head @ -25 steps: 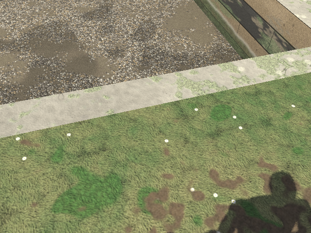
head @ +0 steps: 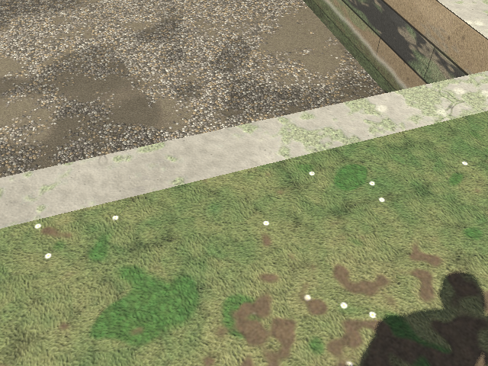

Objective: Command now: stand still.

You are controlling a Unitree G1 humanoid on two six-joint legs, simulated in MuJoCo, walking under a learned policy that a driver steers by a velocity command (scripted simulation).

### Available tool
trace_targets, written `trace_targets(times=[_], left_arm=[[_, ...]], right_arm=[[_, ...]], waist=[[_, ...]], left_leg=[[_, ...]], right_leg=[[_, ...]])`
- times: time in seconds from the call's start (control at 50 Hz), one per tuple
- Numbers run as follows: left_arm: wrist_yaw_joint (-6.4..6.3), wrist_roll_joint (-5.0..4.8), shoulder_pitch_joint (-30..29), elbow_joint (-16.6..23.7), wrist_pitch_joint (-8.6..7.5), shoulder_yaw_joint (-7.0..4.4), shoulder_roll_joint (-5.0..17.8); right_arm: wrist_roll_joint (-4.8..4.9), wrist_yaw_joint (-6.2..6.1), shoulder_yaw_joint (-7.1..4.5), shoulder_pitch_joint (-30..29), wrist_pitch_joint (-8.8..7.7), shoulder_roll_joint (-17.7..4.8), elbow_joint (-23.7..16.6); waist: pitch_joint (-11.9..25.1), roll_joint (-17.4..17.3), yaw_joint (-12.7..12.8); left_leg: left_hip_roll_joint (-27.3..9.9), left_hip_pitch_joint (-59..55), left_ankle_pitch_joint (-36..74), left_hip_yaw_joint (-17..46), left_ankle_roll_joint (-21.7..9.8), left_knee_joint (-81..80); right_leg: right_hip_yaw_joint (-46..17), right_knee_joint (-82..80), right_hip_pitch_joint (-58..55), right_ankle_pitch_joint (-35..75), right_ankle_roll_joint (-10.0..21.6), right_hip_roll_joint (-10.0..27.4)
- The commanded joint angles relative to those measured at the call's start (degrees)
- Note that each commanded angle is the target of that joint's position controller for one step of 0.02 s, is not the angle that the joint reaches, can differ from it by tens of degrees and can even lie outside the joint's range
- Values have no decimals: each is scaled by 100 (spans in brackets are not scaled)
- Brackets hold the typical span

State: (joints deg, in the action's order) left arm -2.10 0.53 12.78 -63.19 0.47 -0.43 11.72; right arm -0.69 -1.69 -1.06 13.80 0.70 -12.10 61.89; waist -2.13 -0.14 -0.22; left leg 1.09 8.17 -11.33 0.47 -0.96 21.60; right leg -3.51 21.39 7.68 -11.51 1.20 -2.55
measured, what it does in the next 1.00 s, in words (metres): walks ahead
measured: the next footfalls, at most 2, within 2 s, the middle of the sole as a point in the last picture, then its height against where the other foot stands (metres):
left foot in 1.24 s outside the picture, level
right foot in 1.78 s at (291, 294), level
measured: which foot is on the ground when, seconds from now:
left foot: down 0.00-0.82, up 0.84-1.00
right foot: down 0.00-1.00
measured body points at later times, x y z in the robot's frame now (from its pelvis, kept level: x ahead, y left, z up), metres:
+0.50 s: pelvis +0.00 +0.00 +0.00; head +0.01 +0.00 +0.45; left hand +0.00 +0.23 -0.16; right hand +0.00 -0.22 -0.16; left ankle +0.01 +0.11 -0.75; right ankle +0.00 -0.11 -0.75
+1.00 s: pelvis +0.13 -0.03 +0.00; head +0.13 -0.05 +0.45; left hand +0.04 +0.20 -0.14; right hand +0.18 -0.27 -0.16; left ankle +0.13 +0.09 -0.68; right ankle +0.03 -0.10 -0.75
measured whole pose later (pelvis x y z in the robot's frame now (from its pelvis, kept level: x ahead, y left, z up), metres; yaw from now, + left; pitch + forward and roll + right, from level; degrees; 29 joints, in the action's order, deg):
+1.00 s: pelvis +0.13 -0.03 +0.00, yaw -1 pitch +1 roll +1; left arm -0.9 1.1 28.0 -63.9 -5.1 -1.3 8.8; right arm -2.2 1.8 -3.2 12.9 -2.8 -12.1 59.2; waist 0.9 -1.4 1.4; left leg -1.9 29.8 -14.9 -2.4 -3.6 58.0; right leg 1.1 15.3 0.4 -16.1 4.4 -3.4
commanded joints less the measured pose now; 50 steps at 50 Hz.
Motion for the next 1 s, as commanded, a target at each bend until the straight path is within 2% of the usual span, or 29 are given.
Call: trace_targets(times=[0.02,0.24,0.52,0.54,0.58,0.6,0.64,0.68,0.7,0.72,0.76,0.78,0.8,0.82,0.84,0.86,0.88,0.9,0.94,1.0], left_arm=[[-18,-1,147,42,-42,-66,556],[-31,-4,358,-192,-51,0,374],[-54,-4,593,-313,-64,37,203],[-54,3,650,-330,-60,45,175],[-46,22,660,-272,-26,-14,287],[-27,53,635,-204,-5,-39,312],[22,105,451,-12,-25,-26,160],[91,163,254,189,-146,20,-87],[121,180,127,285,-215,-3,10],[155,160,112,351,-276,-32,83],[217,106,471,327,-371,-43,-5],[215,62,976,165,-406,-47,-101],[180,38,1518,-36,-429,-91,-48],[111,95,2131,-156,-469,-188,308],[101,63,2760,-252,-464,-346,925],[82,98,2555,-275,-401,-359,863],[106,102,2022,-64,-431,-293,601],[124,85,1705,63,-493,-263,496],[107,53,1543,132,-597,-193,318],[97,41,1954,-26,-662,-129,224]], right_arm=[[-1,-20,-52,158,-47,-487,-45],[-1,-46,20,388,-68,-316,210],[2,-74,54,571,-87,-155,337],[-5,-72,59,623,-84,-135,352],[-18,-64,-23,661,-40,-311,315],[-31,-49,-59,684,-9,-374,270],[-35,-31,-99,958,7,-383,255],[-52,-43,-207,1360,-27,-573,360],[-61,-33,-248,1352,-56,-612,342],[-69,-13,-271,1223,-92,-638,284],[-33,20,-300,792,-142,-648,138],[12,32,-307,485,-155,-614,39],[13,42,-299,263,-188,-518,-77],[-5,72,-219,43,-262,-220,-252],[-22,128,-129,-62,-334,117,-483],[-204,178,-224,-190,-357,-342,-559],[-201,246,-226,-251,-401,-309,-552],[-150,295,-200,-159,-453,-181,-494],[-163,370,-234,-119,-462,-229,-458],[-153,381,-229,-409,-377,-156,-612]], waist=[[-131,24,8],[-166,21,8],[-182,-1,10],[-59,-10,6],[-175,-87,-10],[-346,-161,-34],[-734,-366,-180],[-667,-880,-295],[-684,-833,-300],[-639,-715,-215],[-624,-669,110],[-642,-644,381],[-668,-383,600],[-542,561,827],[-349,1690,933],[-718,1101,716],[-931,513,444],[-889,342,278],[-664,305,112],[-433,462,107]], left_leg=[[-530,63,113,551,-144,-380],[-535,155,118,554,-148,-352],[-535,166,251,548,-168,-306],[-493,124,-201,542,-178,-357],[-348,292,-1698,561,-314,-279],[-357,471,-2547,695,-443,-290],[-675,463,-3414,1294,-728,-531],[-1452,26,-3645,2365,-1138,-1159],[-1713,173,-3453,2611,-1272,-1369],[-1734,335,-3223,2570,-1280,-1412],[-1448,903,-2888,1990,-1102,-1203],[-1153,1553,-2781,1570,-952,-895],[-817,2178,-2598,1181,-801,-334],[-307,2895,-2170,494,-573,1054],[267,3739,-1937,-389,-397,2638],[-82,3893,-1833,-127,-463,3518],[-301,3920,-1317,22,-482,3853],[-415,3781,-881,56,-437,3898],[-504,3548,-350,-69,-306,3768],[-381,3608,-95,-383,-184,3664]], right_leg=[[-588,-474,343,168,166,619],[-526,-411,386,227,159,590],[-470,-308,384,401,140,583],[-448,-340,350,-26,150,531],[-332,-93,619,-1411,271,300],[-308,75,916,-2179,359,211],[-233,562,1651,-2549,411,110],[373,1546,2017,-1478,304,-24],[466,1859,1971,-1191,274,145],[457,1922,1814,-1246,275,223],[572,1265,980,-1259,348,200],[690,670,22,-970,407,51],[562,200,-853,-884,430,-23],[-817,-624,-1586,-1723,554,906],[-3034,-1600,-1938,-3146,975,2174],[-3369,-1556,-1348,-3266,1269,2421],[-2869,-1517,-1023,-2823,1220,2188],[-2324,-1549,-911,-2055,1104,1929],[-1461,-1566,-980,-617,933,1567],[-704,-1270,-1211,1642,905,1341]])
